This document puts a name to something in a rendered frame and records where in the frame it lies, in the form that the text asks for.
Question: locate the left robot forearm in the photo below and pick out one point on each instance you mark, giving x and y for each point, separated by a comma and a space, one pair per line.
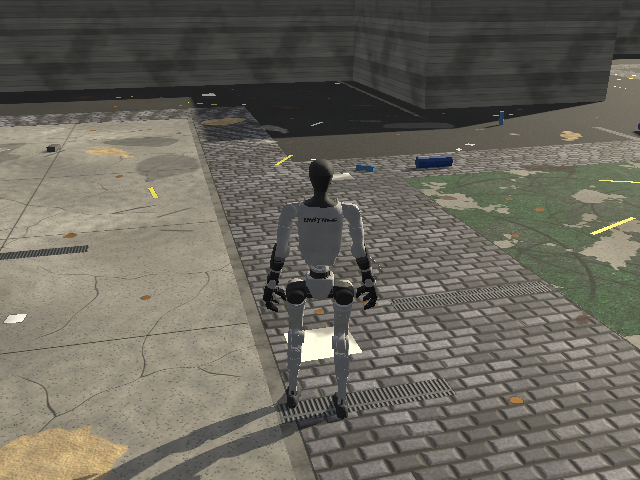
275, 269

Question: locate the right robot forearm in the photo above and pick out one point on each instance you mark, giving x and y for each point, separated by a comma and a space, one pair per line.
365, 268

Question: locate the right robot thigh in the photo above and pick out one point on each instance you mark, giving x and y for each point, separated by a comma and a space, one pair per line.
342, 305

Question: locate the robot left upper arm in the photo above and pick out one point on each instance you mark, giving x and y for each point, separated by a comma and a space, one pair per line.
288, 212

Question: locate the robot left hand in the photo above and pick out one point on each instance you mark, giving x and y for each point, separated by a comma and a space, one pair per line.
268, 297

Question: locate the robot right upper arm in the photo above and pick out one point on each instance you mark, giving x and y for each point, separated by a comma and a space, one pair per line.
352, 213

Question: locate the robot head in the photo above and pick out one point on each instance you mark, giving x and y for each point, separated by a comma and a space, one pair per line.
321, 173

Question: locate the robot right hand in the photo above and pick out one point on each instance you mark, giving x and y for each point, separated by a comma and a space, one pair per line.
373, 294

